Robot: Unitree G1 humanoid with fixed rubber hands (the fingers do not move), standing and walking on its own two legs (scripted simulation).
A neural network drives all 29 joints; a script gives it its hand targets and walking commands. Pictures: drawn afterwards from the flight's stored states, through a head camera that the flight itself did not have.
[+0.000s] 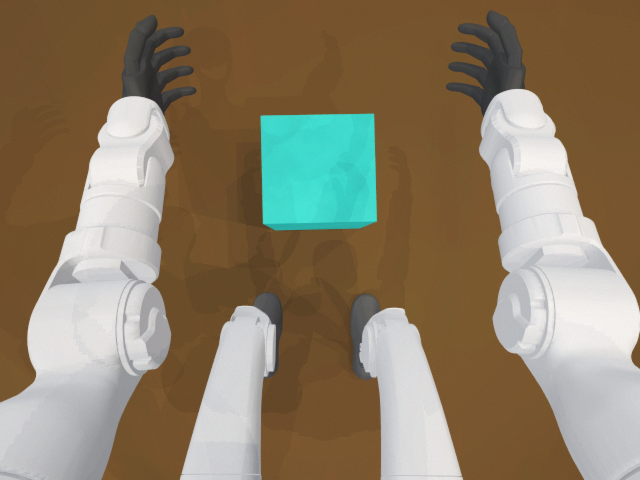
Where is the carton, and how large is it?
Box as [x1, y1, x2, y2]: [261, 114, 376, 229]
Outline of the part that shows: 373,114 261,116 263,223 274,229 357,228 376,221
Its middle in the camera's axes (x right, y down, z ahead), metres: +0.00 -0.14 +0.84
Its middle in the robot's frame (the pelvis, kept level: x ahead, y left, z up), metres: +0.50 +0.01 -0.51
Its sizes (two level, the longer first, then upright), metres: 0.210 0.200 0.250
